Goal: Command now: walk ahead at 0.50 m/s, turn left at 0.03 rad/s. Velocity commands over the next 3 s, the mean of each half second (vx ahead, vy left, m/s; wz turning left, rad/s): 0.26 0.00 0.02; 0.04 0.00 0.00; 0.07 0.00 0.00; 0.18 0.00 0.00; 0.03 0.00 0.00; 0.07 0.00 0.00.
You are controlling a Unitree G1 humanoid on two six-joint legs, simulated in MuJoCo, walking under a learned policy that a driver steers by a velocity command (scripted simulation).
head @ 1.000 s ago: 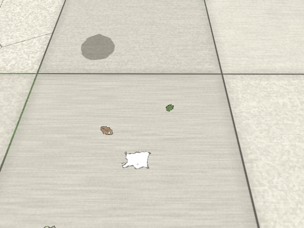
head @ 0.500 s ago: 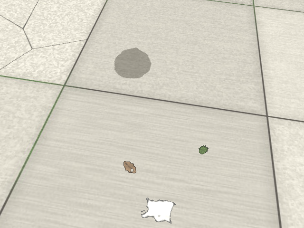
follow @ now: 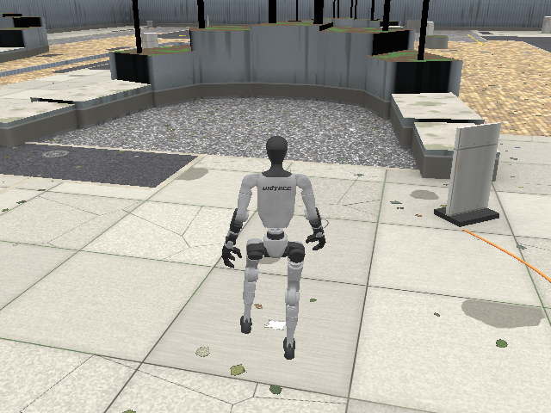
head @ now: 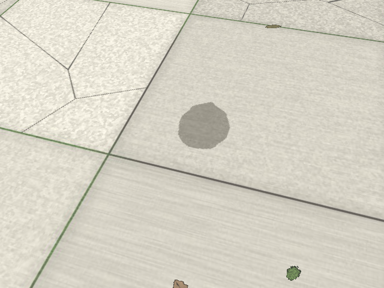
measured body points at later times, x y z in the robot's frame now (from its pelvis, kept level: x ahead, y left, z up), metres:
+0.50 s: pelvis +0.20 +0.05 -0.01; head +0.23 +0.05 +0.44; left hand +0.30 +0.32 -0.15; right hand +0.33 -0.20 -0.13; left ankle +0.27 +0.14 -0.75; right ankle +0.24 -0.11 -0.74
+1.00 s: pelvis +0.27 +0.02 -0.01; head +0.28 +0.02 +0.44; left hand +0.34 +0.28 -0.15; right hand +0.35 -0.24 -0.15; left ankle +0.27 +0.14 -0.75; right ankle +0.24 -0.10 -0.75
